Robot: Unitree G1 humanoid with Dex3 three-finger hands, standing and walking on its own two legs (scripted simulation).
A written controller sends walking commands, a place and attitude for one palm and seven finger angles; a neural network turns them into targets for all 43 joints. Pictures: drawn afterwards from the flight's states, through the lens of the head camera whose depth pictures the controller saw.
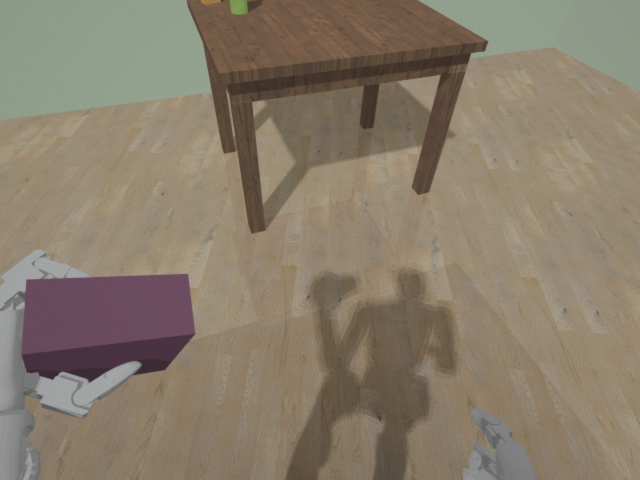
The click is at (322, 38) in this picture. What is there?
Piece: table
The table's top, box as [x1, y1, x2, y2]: [187, 0, 487, 84]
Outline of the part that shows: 187,0 189,10 220,84 483,51 487,43 485,39 417,0 247,0 248,12 240,15 233,14 230,12 229,0 221,0 218,3 207,5 201,3 200,0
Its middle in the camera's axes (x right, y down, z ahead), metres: +0.01 -0.87 +1.55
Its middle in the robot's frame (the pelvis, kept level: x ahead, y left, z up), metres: +1.74 +0.07 -0.05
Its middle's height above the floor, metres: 0.72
